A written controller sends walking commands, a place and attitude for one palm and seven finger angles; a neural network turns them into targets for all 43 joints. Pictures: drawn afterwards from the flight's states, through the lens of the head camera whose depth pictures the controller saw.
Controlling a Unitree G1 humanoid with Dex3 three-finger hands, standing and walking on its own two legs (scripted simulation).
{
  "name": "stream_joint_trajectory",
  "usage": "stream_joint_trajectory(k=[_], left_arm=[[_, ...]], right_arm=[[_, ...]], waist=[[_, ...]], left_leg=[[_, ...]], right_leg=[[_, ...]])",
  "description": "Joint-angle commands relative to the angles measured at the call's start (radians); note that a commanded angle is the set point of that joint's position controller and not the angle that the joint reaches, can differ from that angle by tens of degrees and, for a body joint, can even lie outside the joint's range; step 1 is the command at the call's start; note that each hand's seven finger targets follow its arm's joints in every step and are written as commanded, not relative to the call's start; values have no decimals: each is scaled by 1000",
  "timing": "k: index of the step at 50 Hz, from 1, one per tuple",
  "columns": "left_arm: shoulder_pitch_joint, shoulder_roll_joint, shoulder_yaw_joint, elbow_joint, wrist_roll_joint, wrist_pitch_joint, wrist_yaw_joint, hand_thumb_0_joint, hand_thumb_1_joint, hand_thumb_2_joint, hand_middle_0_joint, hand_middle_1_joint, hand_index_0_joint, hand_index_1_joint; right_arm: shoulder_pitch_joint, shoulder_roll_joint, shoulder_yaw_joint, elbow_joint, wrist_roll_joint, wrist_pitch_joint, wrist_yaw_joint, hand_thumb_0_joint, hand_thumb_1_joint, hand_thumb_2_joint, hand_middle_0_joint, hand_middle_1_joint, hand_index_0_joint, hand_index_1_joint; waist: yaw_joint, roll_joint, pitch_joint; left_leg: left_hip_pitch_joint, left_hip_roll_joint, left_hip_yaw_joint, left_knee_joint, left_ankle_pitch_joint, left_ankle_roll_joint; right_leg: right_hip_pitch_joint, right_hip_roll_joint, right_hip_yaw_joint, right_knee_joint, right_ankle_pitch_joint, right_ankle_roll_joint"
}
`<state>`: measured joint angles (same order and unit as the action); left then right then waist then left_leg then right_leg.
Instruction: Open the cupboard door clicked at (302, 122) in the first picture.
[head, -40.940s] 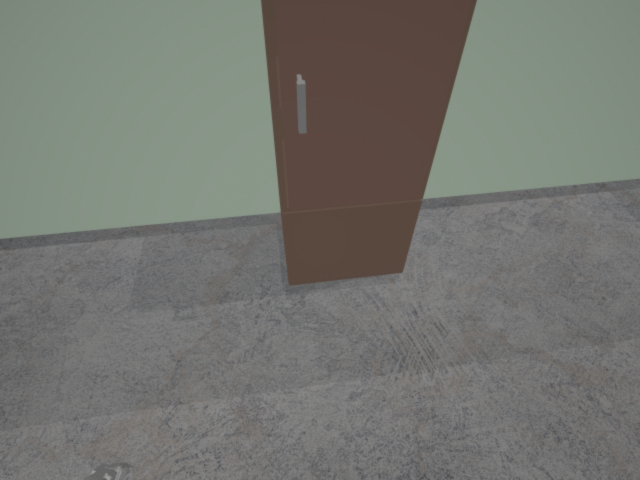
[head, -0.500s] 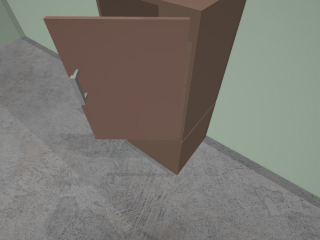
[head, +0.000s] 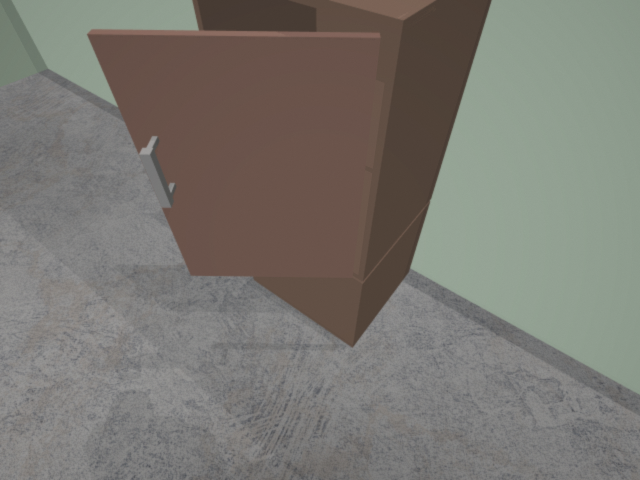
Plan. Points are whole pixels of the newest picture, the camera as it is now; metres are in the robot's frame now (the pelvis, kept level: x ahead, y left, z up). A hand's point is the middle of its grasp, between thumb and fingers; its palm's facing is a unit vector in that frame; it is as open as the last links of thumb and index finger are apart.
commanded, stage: look again from close up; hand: left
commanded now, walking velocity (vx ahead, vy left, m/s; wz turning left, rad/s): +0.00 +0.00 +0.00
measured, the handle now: (160, 172) +0.60 +0.33 +0.02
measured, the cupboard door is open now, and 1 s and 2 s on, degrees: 36 36 36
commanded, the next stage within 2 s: shuffle to correct the standing spot in 0.40 s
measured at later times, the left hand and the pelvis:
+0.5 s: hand out of the picture +0.03 +0.19 -0.17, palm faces +0.01 -0.98 -0.22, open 7.4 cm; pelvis +0.01 +0.01 +0.00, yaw -1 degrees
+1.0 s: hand out of the picture +0.06 +0.22 -0.18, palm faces +0.03 -0.97 -0.23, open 7.4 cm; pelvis +0.04 +0.03 -0.01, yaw -2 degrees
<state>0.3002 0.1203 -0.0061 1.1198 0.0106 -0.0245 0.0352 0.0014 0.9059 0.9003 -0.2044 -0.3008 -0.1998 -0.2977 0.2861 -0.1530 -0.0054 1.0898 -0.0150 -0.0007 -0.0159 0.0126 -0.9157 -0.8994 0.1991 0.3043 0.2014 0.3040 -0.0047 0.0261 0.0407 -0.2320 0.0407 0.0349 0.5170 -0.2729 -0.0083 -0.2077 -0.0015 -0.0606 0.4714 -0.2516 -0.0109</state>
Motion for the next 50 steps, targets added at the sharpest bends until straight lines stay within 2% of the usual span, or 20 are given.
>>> stream_joint_trajectory(k=[1, 3, 8, 12, 15, 21, 24, 28, 30, 33, 36, 37, 39, 41, 42, 43, 45, 48, 49, 50], left_arm=[[32, 128, 16, -63, 3, -20, 8, 0, 900, 900, -200, -300, -200, -300], [35, 124, 14, -56, 4, -16, 4, 0, 900, 900, -200, -300, -200, -300], [40, 125, 13, -53, 3, -6, 2, 0, 900, 900, -200, -300, -200, -300], [36, 134, 15, -54, 1, -4, 1, 0, 900, 900, -200, -300, -200, -300], [27, 144, 17, -57, 2, -2, 1, 0, 900, 900, -200, -300, -200, -300], [14, 162, 22, -58, 2, -5, 0, 0, 900, 900, -200, -300, -200, -300], [7, 166, 23, -57, 3, -5, 0, 0, 900, 900, -200, -300, -200, -300], [12, 172, 28, -60, 8, -1, 0, 0, 900, 900, -200, -300, -200, -300], [21, 185, 38, -68, 9, 4, -1, 0, 900, 900, -200, -300, -200, -300], [36, 219, 56, -83, 12, 10, -1, 0, 900, 900, -200, -300, -200, -300], [37, 231, 71, -101, 14, 12, 1, 0, 900, 900, -200, -300, -200, -300], [28, 228, 74, -106, 14, 13, 1, 0, 900, 900, -200, -300, -200, -300], [0, 210, 77, -125, 16, 23, -1, 0, 900, 900, -200, -300, -200, -300], [-18, 145, 65, -144, 21, 30, -6, 0, 900, 900, -200, -300, -200, -300], [-45, 123, 56, -157, 22, 28, -5, 0, 900, 900, -200, -300, -200, -300], [-63, 121, 54, -168, 21, 26, -5, 0, 900, 900, -200, -300, -200, -300], [-59, 98, 53, -162, 14, 21, -9, 0, 900, 900, -200, -300, -200, -300], [16, 83, 55, -142, 13, 15, -15, 0, 900, 900, -200, -300, -200, -300], [75, 101, 61, -125, 13, 8, -12, 0, 900, 900, -200, -300, -200, -300], [141, 164, 75, -110, 18, -4, -4, 0, 900, 900, -200, -300, -200, -300]], right_arm=[[67, -75, -4, -74, 0, -31, -2, 0, -900, -900, 200, 300, 200, 300], [63, -84, -3, -74, 0, -37, -6, 0, -900, -900, 200, 300, 200, 300], [50, -100, -1, -64, 0, -38, -10, 0, -900, -900, 200, 300, 200, 300], [45, -110, 1, -50, 0, -38, -11, 0, -900, -900, 200, 300, 200, 300], [36, -116, 1, -40, -1, -39, -11, 0, -900, -900, 200, 300, 200, 300], [28, -122, 0, -24, 0, -44, -13, 0, -900, -900, 200, 300, 200, 300], [20, -123, -2, -19, 1, -43, -13, 0, -900, -900, 200, 300, 200, 300], [26, -113, -2, -15, -1, -30, -8, 0, -900, -900, 200, 300, 200, 300], [20, -109, -4, -28, -4, -20, -5, 0, -900, -900, 200, 300, 200, 300], [21, -97, -9, -52, -6, -7, 0, 0, -900, -900, 200, 300, 200, 300], [35, -91, -13, -67, -8, -7, 2, 0, -900, -900, 200, 300, 200, 300], [48, -91, -14, -67, -8, -9, 2, 0, -900, -900, 200, 300, 200, 300], [87, -108, -17, -62, -7, -14, 3, 0, -900, -900, 200, 300, 200, 300], [136, -167, -28, -58, -12, -18, -3, 0, -900, -900, 200, 300, 200, 300], [158, -170, -30, -60, -11, -19, -9, 0, -900, -900, 200, 300, 200, 300], [167, -156, -27, -62, -11, -19, -12, 0, -900, -900, 200, 300, 200, 300], [120, -152, -24, -82, -16, -19, -12, 0, -900, -900, 200, 300, 200, 300], [59, -150, -24, -102, -9, -20, -13, 0, -900, -900, 200, 300, 200, 300], [40, -159, -26, -109, -3, -21, -13, 0, -900, -900, 200, 300, 200, 300], [39, -138, -27, -122, 8, -23, -8, 0, -900, -900, 200, 300, 200, 300]], waist=[[-13, -8, -11], [-6, 14, 3], [5, -25, 50], [7, -44, 35], [11, -22, 37], [11, -30, -20], [11, -29, -8], [15, -46, 13], [21, -41, 36], [23, -135, 63], [20, -166, 63], [14, -156, 55], [-1, -33, 50], [-12, 174, 34], [-24, 209, 40], [-24, 152, 43], [-4, 106, 11], [46, 74, -24], [76, 43, -37], [98, -99, -73]], left_leg=[[-13, 56, -78, -85, 111, 39], [-13, 61, -83, -105, 139, 44], [-27, 62, -89, -147, 112, 51], [-7, 62, -80, -157, 115, 50], [-4, 61, -78, -163, 124, 49], [36, 64, -67, -149, 201, 46], [40, 64, -63, -147, 205, 45], [16, 45, -42, -123, 98, 39], [-25, 23, -22, -89, 24, 33], [-90, -15, 18, -9, -70, 18], [-86, -18, 29, 31, -63, 16], [-57, -16, 27, 6, -44, 17], [7, 13, -22, -71, 51, 38], [88, 159, -206, -188, 152, 133], [139, 200, -270, -219, 255, 189], [164, 229, -291, -201, 355, 238], [125, 213, -222, -163, 457, 249], [40, 144, -130, -92, 474, 201], [-23, 121, -110, -29, 418, 167], [-175, 53, -43, 103, 247, 112]], right_leg=[[-33, -95, 102, -60, 6, -38], [-22, -90, 94, -41, 44, -34], [-22, -87, 92, -43, 42, -24], [-13, -93, 95, -50, 57, -20], [-8, -94, 96, -52, 67, -19], [30, -104, 98, -46, 153, -21], [25, -107, 96, -51, 167, -21], [15, -120, 120, -57, 80, -35], [-1, -148, 166, -80, -11, -53], [-7, -218, 246, -142, -116, -95], [-29, -269, 279, -142, -53, -122], [-42, -260, 257, -116, -27, -117], [-86, -176, 151, -4, -62, -77], [-192, -37, -34, 228, -192, -22], [-283, -14, -41, 341, -315, -17], [-326, -31, -23, 419, -359, -24], [-263, -55, -20, 411, -326, -30], [-64, -44, -53, 176, -140, -24], [51, -67, -41, 57, -25, -28], [232, -210, 120, -24, 93, -68]])
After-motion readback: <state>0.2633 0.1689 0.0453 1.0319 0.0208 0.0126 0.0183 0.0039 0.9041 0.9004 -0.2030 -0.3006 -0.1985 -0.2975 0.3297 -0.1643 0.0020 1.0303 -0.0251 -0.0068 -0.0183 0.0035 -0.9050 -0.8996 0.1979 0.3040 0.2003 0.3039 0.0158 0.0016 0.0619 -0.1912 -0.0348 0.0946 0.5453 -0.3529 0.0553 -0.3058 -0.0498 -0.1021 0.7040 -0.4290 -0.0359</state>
